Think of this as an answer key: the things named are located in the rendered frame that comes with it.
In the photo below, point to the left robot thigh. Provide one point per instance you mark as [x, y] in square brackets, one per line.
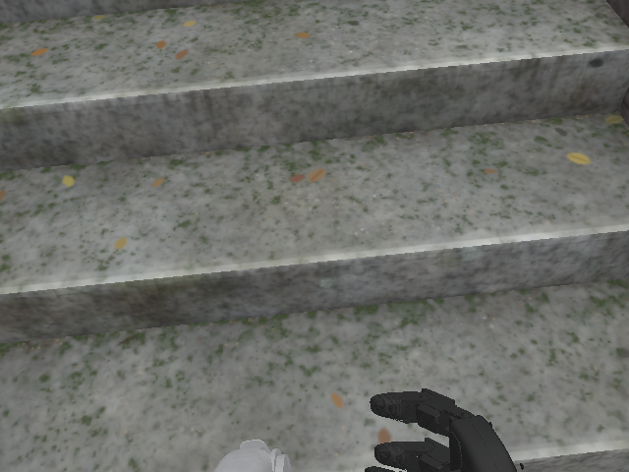
[254, 459]

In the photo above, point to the robot left shin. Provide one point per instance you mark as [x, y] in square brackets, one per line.
[254, 443]

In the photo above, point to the right robot hand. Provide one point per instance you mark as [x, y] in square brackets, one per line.
[474, 446]

